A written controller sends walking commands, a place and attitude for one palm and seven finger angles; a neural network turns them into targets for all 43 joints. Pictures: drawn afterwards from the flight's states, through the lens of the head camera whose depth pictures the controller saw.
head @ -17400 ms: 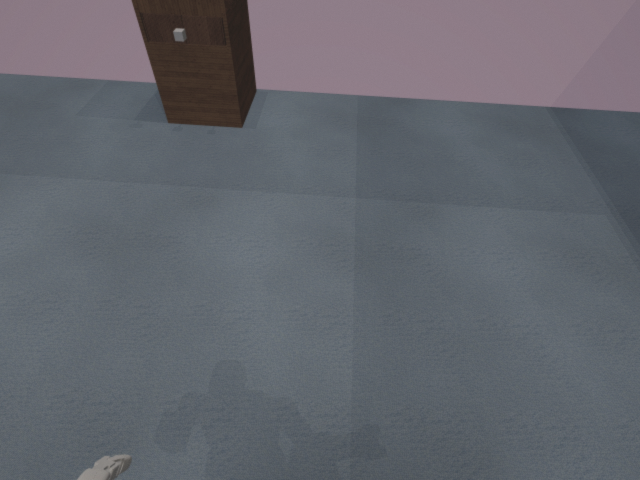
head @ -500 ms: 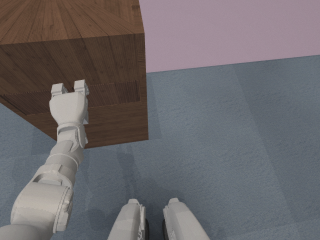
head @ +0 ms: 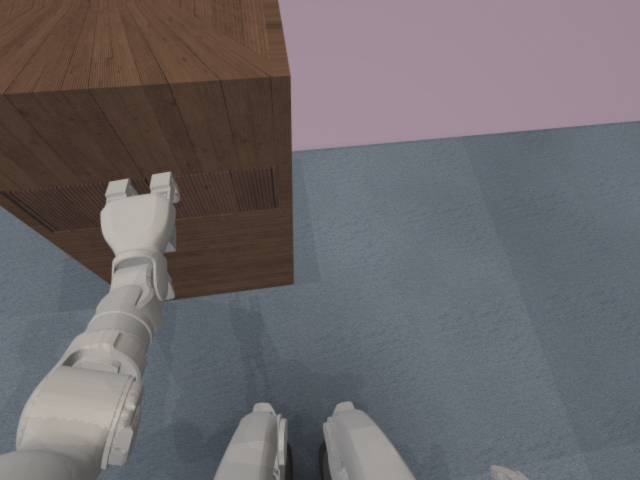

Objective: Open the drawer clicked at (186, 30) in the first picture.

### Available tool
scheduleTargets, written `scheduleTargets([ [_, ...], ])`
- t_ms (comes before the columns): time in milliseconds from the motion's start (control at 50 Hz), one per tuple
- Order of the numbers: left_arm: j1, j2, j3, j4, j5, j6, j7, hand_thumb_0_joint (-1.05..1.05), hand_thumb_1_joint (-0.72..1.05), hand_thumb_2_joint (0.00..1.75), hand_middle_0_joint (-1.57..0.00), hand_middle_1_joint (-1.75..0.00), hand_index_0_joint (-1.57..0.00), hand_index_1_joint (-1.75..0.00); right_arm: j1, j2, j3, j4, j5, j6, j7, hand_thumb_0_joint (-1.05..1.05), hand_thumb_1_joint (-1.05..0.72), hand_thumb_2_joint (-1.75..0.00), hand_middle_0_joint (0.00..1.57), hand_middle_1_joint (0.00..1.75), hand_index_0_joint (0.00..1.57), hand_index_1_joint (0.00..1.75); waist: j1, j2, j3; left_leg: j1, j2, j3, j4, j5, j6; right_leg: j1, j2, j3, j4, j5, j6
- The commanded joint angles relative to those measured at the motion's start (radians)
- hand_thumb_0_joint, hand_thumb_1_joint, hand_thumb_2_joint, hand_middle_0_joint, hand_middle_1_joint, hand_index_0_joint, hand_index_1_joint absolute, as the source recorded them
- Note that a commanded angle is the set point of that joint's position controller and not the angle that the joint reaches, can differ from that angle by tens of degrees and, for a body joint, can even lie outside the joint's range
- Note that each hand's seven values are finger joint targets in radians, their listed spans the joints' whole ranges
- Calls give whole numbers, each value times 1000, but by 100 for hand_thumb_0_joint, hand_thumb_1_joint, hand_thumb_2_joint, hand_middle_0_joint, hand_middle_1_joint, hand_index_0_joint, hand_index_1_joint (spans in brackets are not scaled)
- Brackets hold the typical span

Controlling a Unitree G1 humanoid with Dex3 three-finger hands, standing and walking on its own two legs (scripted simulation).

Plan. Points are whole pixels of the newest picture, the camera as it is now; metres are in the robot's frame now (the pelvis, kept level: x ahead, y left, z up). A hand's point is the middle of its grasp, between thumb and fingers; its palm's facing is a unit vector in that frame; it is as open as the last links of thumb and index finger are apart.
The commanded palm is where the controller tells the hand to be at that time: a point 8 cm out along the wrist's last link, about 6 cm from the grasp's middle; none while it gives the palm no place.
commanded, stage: move the hooked fingers above the handle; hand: left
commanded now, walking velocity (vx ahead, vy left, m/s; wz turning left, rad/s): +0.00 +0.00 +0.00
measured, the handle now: (158, 223) +0.50 +0.23 -0.13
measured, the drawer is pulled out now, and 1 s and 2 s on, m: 0.00 0.00 0.00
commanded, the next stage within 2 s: none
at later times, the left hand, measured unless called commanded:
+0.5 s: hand (149, 239) +0.44 +0.22 -0.06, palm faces -0.04 -0.04 -1.00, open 13.8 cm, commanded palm +0.42 +0.22 +0.00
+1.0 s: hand (150, 229) +0.45 +0.21 -0.06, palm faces -0.03 +0.01 -1.00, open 13.8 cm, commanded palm +0.43 +0.21 +0.00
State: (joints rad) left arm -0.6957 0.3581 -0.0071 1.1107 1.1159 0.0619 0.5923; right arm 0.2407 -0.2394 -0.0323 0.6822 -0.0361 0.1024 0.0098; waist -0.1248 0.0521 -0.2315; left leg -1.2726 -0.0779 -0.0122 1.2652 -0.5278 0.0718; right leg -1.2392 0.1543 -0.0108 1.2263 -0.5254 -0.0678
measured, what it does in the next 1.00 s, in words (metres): stands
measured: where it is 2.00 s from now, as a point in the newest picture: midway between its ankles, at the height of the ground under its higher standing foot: outside the picture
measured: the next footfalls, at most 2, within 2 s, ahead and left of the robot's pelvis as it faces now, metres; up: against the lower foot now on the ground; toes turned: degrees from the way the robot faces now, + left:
none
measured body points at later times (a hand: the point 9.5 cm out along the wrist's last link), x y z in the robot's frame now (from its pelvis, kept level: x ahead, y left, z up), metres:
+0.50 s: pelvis +0.01 +0.00 +0.01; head +0.14 +0.01 +0.44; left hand +0.43 +0.21 +0.00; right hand +0.08 -0.26 -0.13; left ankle +0.02 +0.07 -0.62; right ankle +0.01 -0.08 -0.62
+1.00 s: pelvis +0.00 +0.01 +0.00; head +0.14 +0.01 +0.43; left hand +0.45 +0.21 +0.00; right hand +0.06 -0.25 -0.13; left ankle +0.02 +0.07 -0.62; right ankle +0.01 -0.08 -0.62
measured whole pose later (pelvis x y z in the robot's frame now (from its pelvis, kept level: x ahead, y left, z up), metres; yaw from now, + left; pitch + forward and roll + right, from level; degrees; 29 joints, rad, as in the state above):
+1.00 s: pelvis +0.00 +0.01 +0.00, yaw +0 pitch +30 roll -3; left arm -0.72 0.34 -0.03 1.15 1.13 0.11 0.65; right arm 0.23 -0.23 -0.02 0.70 -0.04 0.14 0.02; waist -0.12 0.07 -0.23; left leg -1.24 -0.08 -0.01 1.25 -0.53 0.08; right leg -1.21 0.15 -0.01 1.21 -0.52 -0.06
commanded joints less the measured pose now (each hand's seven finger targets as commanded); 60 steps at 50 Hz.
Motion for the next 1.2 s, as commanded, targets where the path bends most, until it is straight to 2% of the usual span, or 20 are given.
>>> scheduleTargets([
  [0, -330, 206, 24, -296, -5, -56, 32, 0, -50, 30, -30, -120, -30, -120, 134, -150, -62, -51, -2, -23, -15, 0, -90, -90, 20, 30, 20, 30, 17, 59, -597, 468, 53, -54, -115, 417, -22, 352, -75, 44, -157, 438, 29],
  [80, -344, 119, -44, -301, 0, -85, 45, 0, -50, 30, -30, -120, -30, -120, 138, -144, -70, -19, -5, -24, -14, 0, -90, -90, 20, 30, 20, 30, -19, 50, -512, 503, 59, -73, -122, 425, -28, 270, -72, 33, -173, 402, 25],
  [100, -318, 117, -37, -287, 3, -87, 51, 0, -50, 30, -30, -120, -30, -120, 143, -145, -76, -14, -6, -23, -11, 0, -90, -90, 20, 30, 20, 30, -9, 61, -502, 518, 60, -74, -121, 435, -31, 249, -71, 27, -172, 395, 24],
  [180, -316, 61, -72, -190, -10, -55, 58, 0, -50, 30, -30, -120, -30, -120, 146, -141, -74, 1, -8, -11, 3, 0, -90, -90, 20, 30, 20, 30, -25, 38, -410, 483, 54, -74, -134, 410, -32, 226, -68, 17, -190, 368, 20],
  [240, -301, 115, -37, -145, -4, -32, 59, 0, -50, 30, -30, -120, -30, -120, 141, -146, -66, -9, -7, 0, 4, 0, -90, -90, 20, 30, 20, 30, -11, 6, -406, 428, 47, -59, -133, 376, -24, 269, -68, 26, -191, 377, 19],
  [340, -248, 229, 58, -189, 16, -38, 67, 0, -50, 30, -30, -120, -30, -120, 120, -143, -53, -41, -14, 11, -2, 0, -90, -90, 20, 30, 20, 30, 45, 39, -492, 400, 40, -36, -121, 411, -22, 367, -75, 52, -162, 466, 20],
  [400, -207, 230, 67, -221, 24, -44, 80, 0, -50, 30, -30, -120, -30, -120, 104, -138, -51, -58, -14, 11, -4, 0, -90, -90, 20, 30, 20, 30, 58, 57, -502, 405, 40, -35, -129, 417, -24, 381, -74, 55, -157, 472, 19],
  [500, -208, 194, 33, -214, 10, -37, 76, 0, -50, 30, -30, -120, -30, -120, 104, -142, -59, -49, -5, -1, -5, 0, -90, -90, 20, 30, 20, 30, 29, 7, -464, 392, 42, -38, -132, 380, -21, 372, -75, 56, -178, 442, 27],
  [580, -314, 80, -67, -246, -20, -60, 41, 0, -50, 30, -30, -120, -30, -120, 117, -142, -75, -26, -1, -19, -2, 0, -90, -90, 20, 30, 20, 30, -27, 10, -463, 461, 51, -60, -130, 363, -20, 289, -74, 36, -191, 381, 28],
  [660, -382, 63, -104, -276, -9, -101, 25, 0, -50, 30, -30, -120, -30, -120, 123, -150, -80, -13, -5, -16, -7, 0, -90, -90, 20, 30, 20, 30, -36, 64, -460, 531, 58, -90, -128, 366, -34, 179, -70, 16, -181, 298, 20],
  [680, -420, 69, -98, -297, -6, -110, 29, 0, -50, 30, -30, -120, -30, -120, 128, -148, -81, -8, -8, -16, -6, 0, -90, -90, 20, 30, 20, 30, -32, 103, -470, 560, 62, -100, -130, 395, -42, 151, -69, 6, -167, 292, 15],
  [720, -407, 101, -63, -264, 19, -112, 54, 0, -50, 30, -30, -120, -30, -120, 130, -152, -81, -5, -11, -5, -6, 0, -90, -90, 20, 30, 20, 30, -21, 104, -465, 578, 68, -114, -124, 421, -55, 110, -64, -6, -153, 275, 10],
  [780, -409, 150, 0, -209, 32, -77, 105, 0, -50, 30, -30, -120, -30, -120, 126, -150, -73, -5, -21, 8, 0, 0, -90, -90, 20, 30, 20, 30, -5, 121, -476, 552, 66, -112, -119, 438, -64, 110, -63, -14, -136, 274, 7],
  [840, -333, 214, 62, -125, 33, -3, 143, 0, -50, 30, -30, -120, -30, -120, 110, -154, -56, -21, -23, 21, 7, 0, -90, -90, 20, 30, 20, 30, 27, 78, -464, 474, 59, -82, -129, 416, -52, 185, -62, -8, -138, 298, 10],
  [920, -268, 194, 28, -66, 11, 83, 110, 0, -50, 30, -30, -120, -30, -120, 103, -153, -41, -47, -8, 21, 11, 0, -90, -90, 20, 30, 20, 30, 37, 35, -480, 406, 47, -53, -154, 363, -35, 314, -66, 13, -163, 342, 21],
  [960, -252, 194, 13, -73, -11, 91, 64, 0, -50, 30, -30, -120, -30, -120, 110, -155, -42, -52, 2, 12, 4, 0, -90, -90, 20, 30, 20, 30, 23, -21, -476, 378, 46, -41, -157, 341, -22, 376, -69, 32, -187, 376, 30],
  [1080, -375, 102, -89, -267, -55, -74, -50, 0, -50, 30, -30, -120, -30, -120, 137, -150, -59, -35, 10, -32, -20, 0, -90, -90, 20, 30, 20, 30, -36, -11, -487, 444, 59, -64, -142, 311, -11, 304, -78, 43, -199, 340, 32],
  [1100, -362, 114, -82, -270, -36, -105, -48, 0, -50, 30, -30, -120, -30, -120, 142, -151, -61, -28, 9, -34, -23, 0, -90, -90, 20, 30, 20, 30, -25, 21, -454, 453, 59, -71, -139, 306, -16, 252, -74, 38, -193, 304, 25],
  [1160, -413, 91, -97, -296, 14, -168, 0, 0, -50, 30, -30, -120, -30, -120, 149, -149, -71, -5, -3, -37, -23, 0, -90, -90, 20, 30, 20, 30, -36, 87, -423, 505, 67, -102, -120, 336, -33, 107, -68, 12, -164, 243, 13],
  [1180, -432, 131, -57, -294, 22, -171, 26, 0, -50, 30, -30, -120, -30, -120, 149, -149, -72, 0, -6, -34, -20, 0, -90, -90, 20, 30, 20, 30, -28, 104, -418, 503, 67, -105, -115, 352, -40, 90, -67, 8, -153, 239, 9],
])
